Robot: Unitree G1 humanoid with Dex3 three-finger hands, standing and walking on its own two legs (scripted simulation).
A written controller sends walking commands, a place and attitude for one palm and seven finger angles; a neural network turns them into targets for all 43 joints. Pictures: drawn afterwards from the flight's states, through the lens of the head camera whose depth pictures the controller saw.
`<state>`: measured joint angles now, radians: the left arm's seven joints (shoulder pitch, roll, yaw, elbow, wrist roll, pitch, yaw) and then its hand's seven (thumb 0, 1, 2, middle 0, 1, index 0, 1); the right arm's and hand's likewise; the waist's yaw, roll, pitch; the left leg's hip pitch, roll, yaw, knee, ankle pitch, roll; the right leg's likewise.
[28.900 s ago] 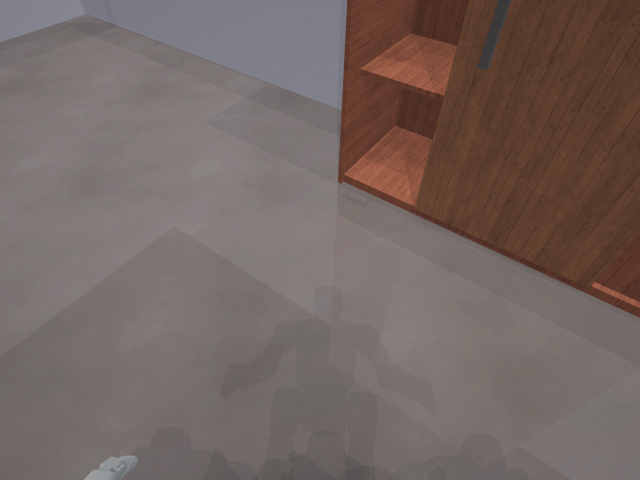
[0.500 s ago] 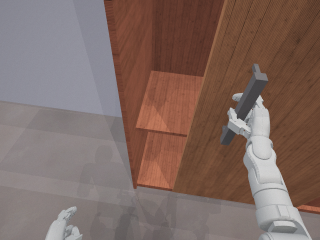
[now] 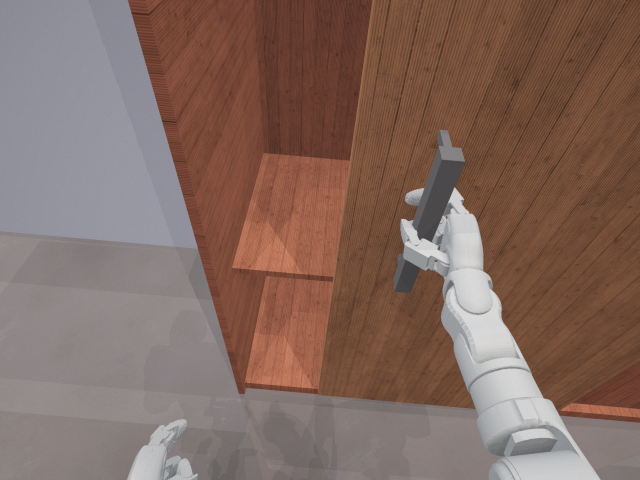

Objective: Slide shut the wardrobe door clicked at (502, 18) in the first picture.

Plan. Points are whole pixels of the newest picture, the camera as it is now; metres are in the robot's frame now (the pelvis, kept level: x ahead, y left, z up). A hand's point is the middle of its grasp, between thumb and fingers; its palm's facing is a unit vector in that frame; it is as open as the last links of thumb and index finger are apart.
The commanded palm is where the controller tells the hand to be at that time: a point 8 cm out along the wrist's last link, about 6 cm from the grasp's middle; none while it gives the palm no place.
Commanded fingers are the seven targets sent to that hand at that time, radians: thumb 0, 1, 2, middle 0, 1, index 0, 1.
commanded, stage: stop walking and hold the door there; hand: right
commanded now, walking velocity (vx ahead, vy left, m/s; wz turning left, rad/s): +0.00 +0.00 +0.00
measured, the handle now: (420, 220) +0.44 -0.12 +0.09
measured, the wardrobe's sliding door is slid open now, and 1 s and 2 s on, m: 0.22 0.22 0.22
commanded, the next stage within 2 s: loosen the grip on the handle in 0.36 s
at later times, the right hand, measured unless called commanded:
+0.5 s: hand (412, 242) +0.39 -0.10 +0.10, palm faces +0.03 +0.98 -0.18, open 6.6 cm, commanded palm +0.36 -0.15 +0.11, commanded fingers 0.00 -0.54 -0.73 0.45 1.40 0.45 1.40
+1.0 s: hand (411, 239) +0.40 -0.10 +0.09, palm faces +0.04 +0.99 -0.14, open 13.6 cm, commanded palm +0.37 -0.15 +0.11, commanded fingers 0.00 0.55 -0.20 0.25 1.15 0.25 1.15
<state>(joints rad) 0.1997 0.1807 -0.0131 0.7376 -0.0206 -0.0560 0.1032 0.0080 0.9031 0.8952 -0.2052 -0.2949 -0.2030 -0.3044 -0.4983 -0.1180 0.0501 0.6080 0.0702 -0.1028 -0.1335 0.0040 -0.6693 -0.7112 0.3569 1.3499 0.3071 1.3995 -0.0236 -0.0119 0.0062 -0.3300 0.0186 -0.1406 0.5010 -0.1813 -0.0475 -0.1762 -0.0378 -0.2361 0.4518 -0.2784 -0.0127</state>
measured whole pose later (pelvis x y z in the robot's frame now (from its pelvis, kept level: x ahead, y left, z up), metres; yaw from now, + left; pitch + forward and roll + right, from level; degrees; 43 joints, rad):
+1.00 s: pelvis -0.01 +0.04 -0.01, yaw -7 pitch +4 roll -1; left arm 0.32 0.25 0.00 0.72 -0.04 -0.19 0.00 0.01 0.91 0.90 -0.20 -0.29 -0.20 -0.30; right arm -0.67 -0.17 -0.01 0.82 0.05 -0.19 -0.02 -0.01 0.49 -0.23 0.33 1.24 0.36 1.26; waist 0.05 0.01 -0.02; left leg -0.42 0.02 0.01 0.56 -0.21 0.00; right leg -0.35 -0.05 -0.06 0.56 -0.28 0.02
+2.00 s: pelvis +0.01 +0.02 -0.01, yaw -7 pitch +4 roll +0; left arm 0.32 0.26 -0.01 0.65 -0.04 -0.13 0.01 0.01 0.90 0.90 -0.20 -0.29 -0.20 -0.30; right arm -0.34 -0.25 -0.10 0.51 0.11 -0.17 0.15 -0.01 0.55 -0.20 0.26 1.15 0.26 1.15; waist 0.01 -0.01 -0.06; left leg -0.40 0.02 0.00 0.58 -0.24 -0.01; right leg -0.33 -0.05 -0.07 0.59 -0.32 0.01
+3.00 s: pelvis +0.01 +0.03 -0.01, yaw -10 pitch -2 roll +1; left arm 0.23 0.26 -0.05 0.65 -0.05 -0.30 0.07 0.01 0.90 0.90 -0.20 -0.29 -0.20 -0.30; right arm 0.18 -0.30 -0.16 -0.11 0.29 -0.02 0.30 -0.01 0.55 -0.20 0.26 1.14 0.25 1.15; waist -0.06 -0.06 -0.05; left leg -0.26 0.03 0.06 0.55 -0.26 -0.01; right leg -0.23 -0.04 0.00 0.59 -0.33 0.01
